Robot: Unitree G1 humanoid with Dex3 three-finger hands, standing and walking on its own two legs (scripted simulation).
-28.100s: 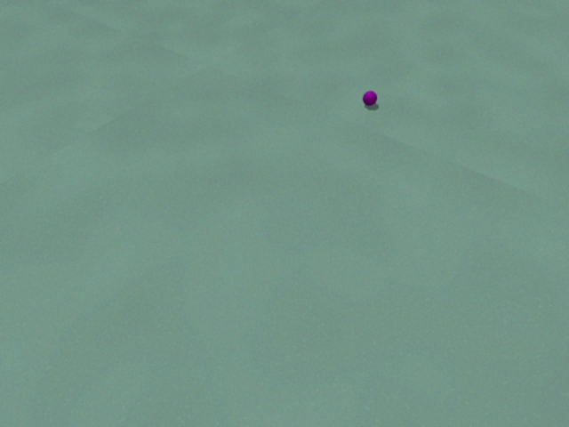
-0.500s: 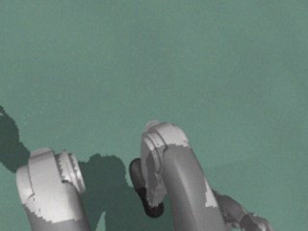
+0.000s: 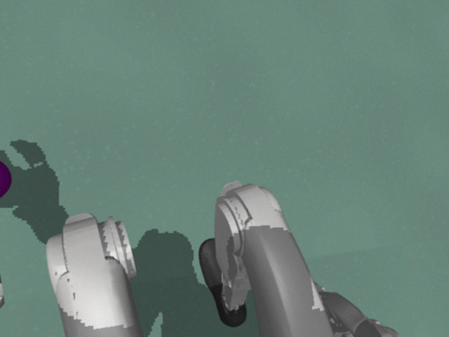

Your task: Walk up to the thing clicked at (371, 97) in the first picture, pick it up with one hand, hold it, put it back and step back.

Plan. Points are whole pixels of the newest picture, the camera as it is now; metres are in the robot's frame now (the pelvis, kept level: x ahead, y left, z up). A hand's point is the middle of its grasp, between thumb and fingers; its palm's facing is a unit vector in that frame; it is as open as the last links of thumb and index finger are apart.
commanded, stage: withdraw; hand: left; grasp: from above
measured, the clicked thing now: out of the picture +0.40 +0.35 -0.26
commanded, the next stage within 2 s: home in 0.70 s
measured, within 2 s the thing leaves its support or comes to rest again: rests again in 0.40 s
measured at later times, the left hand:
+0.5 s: hand out of the picture +0.36 +0.34 -0.05, palm faces -0.49 -0.11 -0.87, open 13.8 cm
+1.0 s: hand out of the picture +0.40 +0.35 -0.10, palm faces -0.33 -0.10 -0.94, open 13.0 cm
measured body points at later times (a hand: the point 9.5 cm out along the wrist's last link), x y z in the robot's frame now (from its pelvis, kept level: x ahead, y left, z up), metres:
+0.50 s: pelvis -0.02 -0.01 +0.08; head +0.18 +0.07 +0.48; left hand +0.38 +0.34 +0.00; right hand +0.13 -0.27 -0.03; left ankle +0.06 +0.12 -0.26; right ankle +0.10 -0.11 -0.26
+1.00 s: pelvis -0.01 +0.00 +0.04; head +0.21 +0.08 +0.43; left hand +0.41 +0.35 -0.05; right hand +0.07 -0.25 -0.08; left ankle +0.06 +0.12 -0.26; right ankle +0.10 -0.11 -0.26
